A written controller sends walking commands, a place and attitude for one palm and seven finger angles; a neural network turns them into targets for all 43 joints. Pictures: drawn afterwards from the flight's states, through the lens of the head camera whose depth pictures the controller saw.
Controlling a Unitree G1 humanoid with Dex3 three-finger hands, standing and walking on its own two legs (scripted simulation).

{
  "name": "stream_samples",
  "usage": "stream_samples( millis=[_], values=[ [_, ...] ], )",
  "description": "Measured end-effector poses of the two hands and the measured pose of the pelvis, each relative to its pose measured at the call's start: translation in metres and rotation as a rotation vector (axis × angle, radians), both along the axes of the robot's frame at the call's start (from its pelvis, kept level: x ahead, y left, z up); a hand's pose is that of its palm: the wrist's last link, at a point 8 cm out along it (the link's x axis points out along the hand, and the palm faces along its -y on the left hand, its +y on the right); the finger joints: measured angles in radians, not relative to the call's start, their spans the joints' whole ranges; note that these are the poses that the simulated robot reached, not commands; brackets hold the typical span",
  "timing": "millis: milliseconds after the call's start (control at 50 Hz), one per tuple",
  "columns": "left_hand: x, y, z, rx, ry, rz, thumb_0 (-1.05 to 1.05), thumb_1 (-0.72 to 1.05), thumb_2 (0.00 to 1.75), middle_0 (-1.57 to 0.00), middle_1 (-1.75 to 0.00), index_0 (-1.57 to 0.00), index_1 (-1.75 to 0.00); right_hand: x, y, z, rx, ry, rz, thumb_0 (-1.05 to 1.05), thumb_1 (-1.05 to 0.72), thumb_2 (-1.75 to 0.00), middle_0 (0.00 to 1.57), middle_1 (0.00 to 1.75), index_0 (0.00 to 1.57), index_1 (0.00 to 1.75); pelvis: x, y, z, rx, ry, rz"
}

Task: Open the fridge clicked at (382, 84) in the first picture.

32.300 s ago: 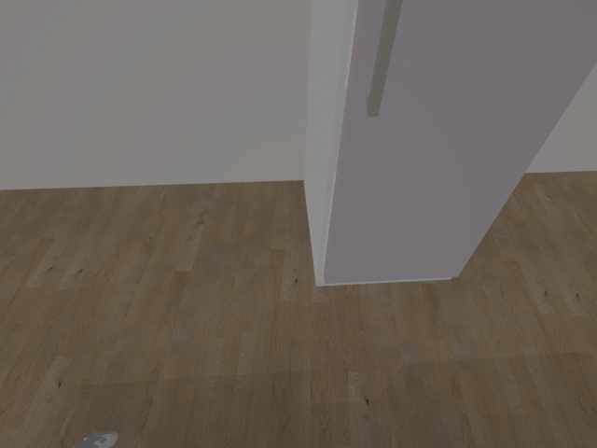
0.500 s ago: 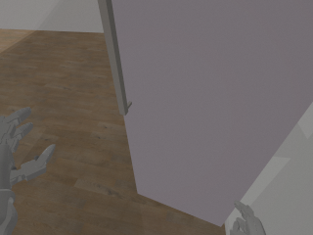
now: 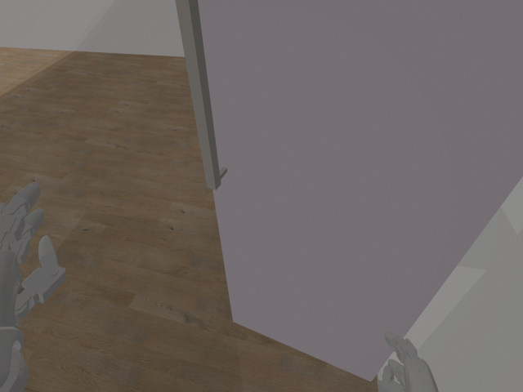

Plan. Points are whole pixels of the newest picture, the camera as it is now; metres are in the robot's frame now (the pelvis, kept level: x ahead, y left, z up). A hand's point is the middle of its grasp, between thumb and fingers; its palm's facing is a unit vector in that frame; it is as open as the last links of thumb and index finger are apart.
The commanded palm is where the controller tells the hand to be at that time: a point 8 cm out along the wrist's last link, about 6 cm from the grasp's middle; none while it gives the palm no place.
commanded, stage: step back with the hand held close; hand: left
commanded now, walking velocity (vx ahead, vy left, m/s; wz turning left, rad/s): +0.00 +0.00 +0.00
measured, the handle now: (206, 90) +0.49 +0.16 +0.25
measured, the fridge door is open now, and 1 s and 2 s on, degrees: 75 75 75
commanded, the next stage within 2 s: stop stepping back and stand still in 1.56 s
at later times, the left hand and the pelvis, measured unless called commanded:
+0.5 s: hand (40, 286) +0.17 +0.29 +0.16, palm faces +0.37 -0.80 -0.48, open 7.4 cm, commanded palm +0.11 +0.32 +0.17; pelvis -0.04 +0.03 -0.01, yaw -1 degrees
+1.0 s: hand out of the picture +0.08 +0.30 +0.16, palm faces +0.50 -0.75 -0.43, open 7.4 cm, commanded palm +0.02 +0.33 +0.17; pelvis -0.11 +0.02 -0.02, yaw +2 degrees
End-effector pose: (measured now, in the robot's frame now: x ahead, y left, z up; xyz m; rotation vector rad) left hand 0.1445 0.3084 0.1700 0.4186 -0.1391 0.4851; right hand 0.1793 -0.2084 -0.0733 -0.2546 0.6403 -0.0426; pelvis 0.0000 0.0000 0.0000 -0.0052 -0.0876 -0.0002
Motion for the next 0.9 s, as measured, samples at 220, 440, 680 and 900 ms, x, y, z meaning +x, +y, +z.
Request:
stream_samples(
  millis=[220,440,680,900],
  values=[
    [0.004,0.001,0.006,0.057,-0.027,-0.037,0.01,0.89,0.9,-0.21,-0.3,-0.21,-0.3,-0.012,-0.01,-0.002,-0.02,0.041,-0.038,0.01,-0.9,-0.9,0.2,0.3,0.21,0.3,-0.006,0.005,-0.002,-0.015,0.044,-0.002],
    [-0.004,0.009,0.003,0.137,0.006,-0.149,0.01,0.88,0.9,-0.21,-0.3,-0.21,-0.3,-0.039,-0.007,0.005,-0.045,0.051,-0.132,0.01,-0.9,-0.9,0.2,0.3,0.21,0.3,-0.029,0.024,-0.005,-0.009,0.086,-0.024],
    [-0.056,0.026,0.0,0.164,-0.081,-0.082,0.01,0.88,0.9,-0.21,-0.3,-0.21,-0.3,-0.084,0.01,-0.005,-0.047,0.049,-0.089,0.01,-0.9,-0.9,0.2,0.3,0.21,0.3,-0.069,0.03,-0.016,-0.027,0.078,-0.003],
    [-0.093,0.026,0.006,0.22,-0.17,-0.069,0.01,0.88,0.9,-0.21,-0.3,-0.21,-0.3,-0.113,0.01,-0.011,-0.066,0.047,-0.049,0.01,-0.9,-0.9,0.2,0.3,0.21,0.3,-0.095,0.025,-0.021,-0.037,0.063,0.039]
  ],
)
